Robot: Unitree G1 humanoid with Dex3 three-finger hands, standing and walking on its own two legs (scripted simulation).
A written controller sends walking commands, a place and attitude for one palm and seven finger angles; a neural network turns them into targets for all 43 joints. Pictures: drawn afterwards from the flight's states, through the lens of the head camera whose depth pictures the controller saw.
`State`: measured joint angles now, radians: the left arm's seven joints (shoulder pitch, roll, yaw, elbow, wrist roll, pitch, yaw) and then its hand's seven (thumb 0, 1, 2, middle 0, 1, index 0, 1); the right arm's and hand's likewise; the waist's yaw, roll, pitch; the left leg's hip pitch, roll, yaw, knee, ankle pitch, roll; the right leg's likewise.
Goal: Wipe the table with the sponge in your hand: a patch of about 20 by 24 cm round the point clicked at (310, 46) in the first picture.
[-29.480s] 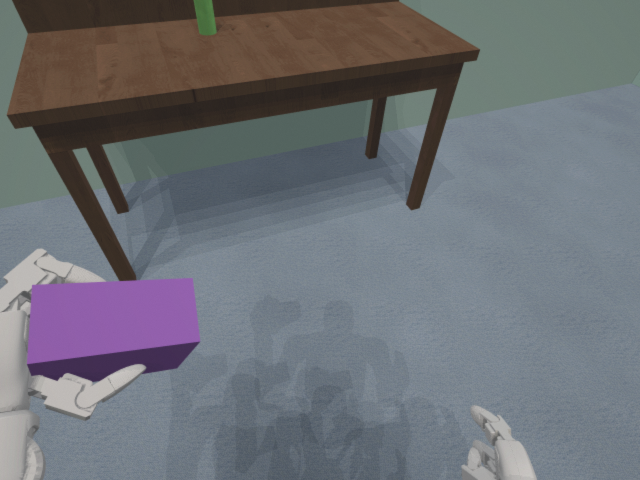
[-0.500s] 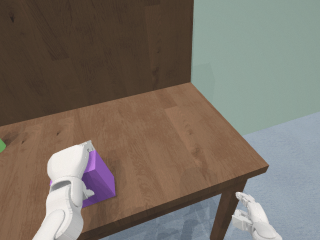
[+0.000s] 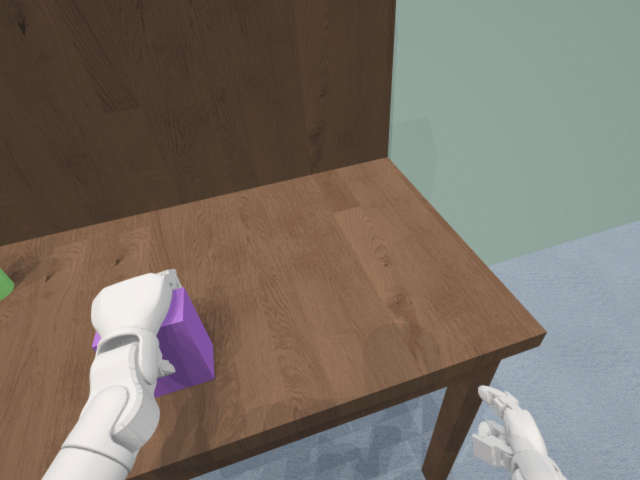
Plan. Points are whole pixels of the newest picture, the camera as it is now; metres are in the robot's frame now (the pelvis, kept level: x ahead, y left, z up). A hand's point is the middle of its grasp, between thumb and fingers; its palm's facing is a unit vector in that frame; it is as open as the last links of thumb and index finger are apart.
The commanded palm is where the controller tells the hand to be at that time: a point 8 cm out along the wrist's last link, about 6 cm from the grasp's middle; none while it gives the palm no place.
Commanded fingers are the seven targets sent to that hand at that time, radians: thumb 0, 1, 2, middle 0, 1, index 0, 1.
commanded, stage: wipe forward along the middle lane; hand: left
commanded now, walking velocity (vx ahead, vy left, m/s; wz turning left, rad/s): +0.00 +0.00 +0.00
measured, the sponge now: (166, 355) +0.26 +0.27 +0.02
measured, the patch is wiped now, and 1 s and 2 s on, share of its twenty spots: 1.00 1.00 1.00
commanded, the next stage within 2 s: slide back across to the first lane in 1.20 s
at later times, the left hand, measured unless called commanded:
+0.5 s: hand (154, 297) +0.31 +0.29 +0.07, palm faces -0.05 -0.05 -1.00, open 10.4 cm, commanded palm +0.29 +0.29 +0.11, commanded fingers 0.00 0.10 1.30 -1.20 -1.60 -1.20 -1.60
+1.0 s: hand (151, 277) +0.35 +0.32 +0.07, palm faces -0.08 -0.02 -1.00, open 10.4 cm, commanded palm +0.34 +0.31 +0.11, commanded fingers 0.00 0.10 1.30 -1.20 -1.60 -1.20 -1.60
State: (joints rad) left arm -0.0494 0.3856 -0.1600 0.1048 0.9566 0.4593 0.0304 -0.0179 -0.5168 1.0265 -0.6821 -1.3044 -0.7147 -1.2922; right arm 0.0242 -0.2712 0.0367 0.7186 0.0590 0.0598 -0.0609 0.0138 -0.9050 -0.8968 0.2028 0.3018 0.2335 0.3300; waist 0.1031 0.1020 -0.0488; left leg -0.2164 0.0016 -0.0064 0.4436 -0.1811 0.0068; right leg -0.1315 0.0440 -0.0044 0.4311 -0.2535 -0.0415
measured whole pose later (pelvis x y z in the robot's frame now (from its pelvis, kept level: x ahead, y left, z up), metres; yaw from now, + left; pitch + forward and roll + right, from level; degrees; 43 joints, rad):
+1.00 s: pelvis +0.00 +0.01 +0.00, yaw +1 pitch +3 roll -1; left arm -0.46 0.45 -0.10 0.62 1.01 0.30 0.05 0.00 -0.53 1.03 -0.70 -1.30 -0.73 -1.29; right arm 0.11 -0.28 0.01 0.73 0.08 0.10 -0.08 0.01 -0.91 -0.90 0.20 0.30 0.20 0.30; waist 0.05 0.07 -0.08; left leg -0.36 -0.01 -0.02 0.47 -0.18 0.02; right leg -0.25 0.03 -0.02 0.44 -0.25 -0.02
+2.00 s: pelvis +0.03 +0.03 +0.00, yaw +2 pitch +4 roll -2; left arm -0.40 0.61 0.06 0.59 1.00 0.13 -0.04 0.01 -0.53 1.03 -0.70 -1.30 -0.73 -1.29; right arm 0.10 -0.29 0.00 0.69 0.06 0.09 -0.07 0.01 -0.91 -0.90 0.20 0.30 0.20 0.30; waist 0.07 0.06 -0.04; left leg -0.33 -0.04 -0.03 0.47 -0.21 0.05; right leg -0.20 0.01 -0.03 0.37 -0.25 0.00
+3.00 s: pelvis +0.03 +0.02 +0.00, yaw +1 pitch +1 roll -1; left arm 0.01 0.51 0.03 0.13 0.93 0.29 0.05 0.01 -0.51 1.03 -0.67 -1.31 -0.70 -1.30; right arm 0.09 -0.28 0.02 0.69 0.05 0.08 -0.04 0.01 -0.91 -0.90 0.20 0.30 0.22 0.32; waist 0.09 0.09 -0.04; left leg -0.25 -0.03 -0.02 0.45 -0.21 0.04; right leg -0.13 0.02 -0.01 0.39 -0.26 -0.01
